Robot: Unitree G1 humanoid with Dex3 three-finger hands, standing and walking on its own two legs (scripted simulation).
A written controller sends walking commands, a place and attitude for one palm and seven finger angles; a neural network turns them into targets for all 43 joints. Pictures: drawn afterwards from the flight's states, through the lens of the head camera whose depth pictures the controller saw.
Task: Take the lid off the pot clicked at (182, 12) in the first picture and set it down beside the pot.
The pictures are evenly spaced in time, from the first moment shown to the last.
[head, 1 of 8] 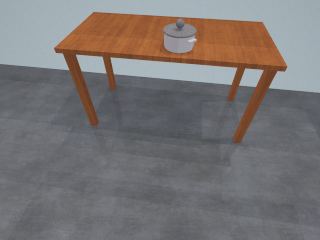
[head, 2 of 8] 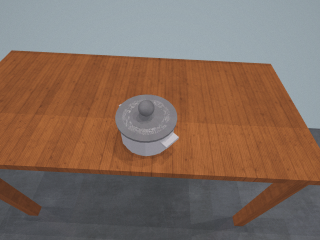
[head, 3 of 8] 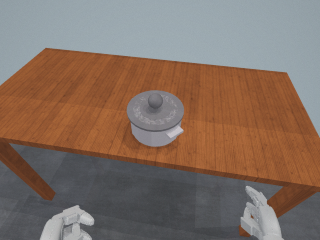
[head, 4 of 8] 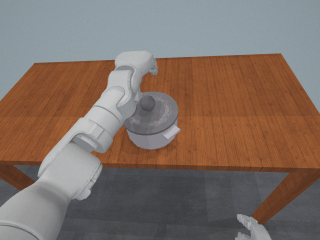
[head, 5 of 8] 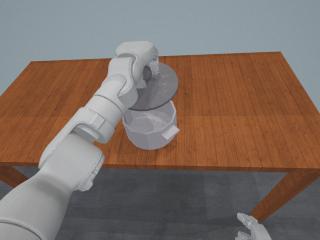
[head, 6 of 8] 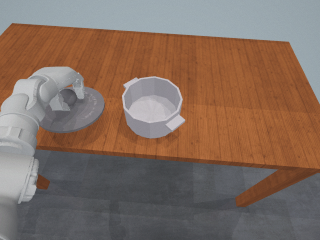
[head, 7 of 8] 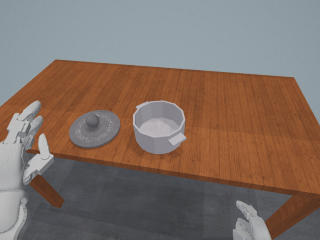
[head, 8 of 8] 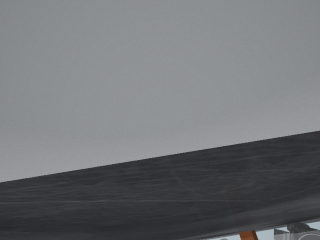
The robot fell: yes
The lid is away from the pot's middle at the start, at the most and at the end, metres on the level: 0.00 0.26 0.24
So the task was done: no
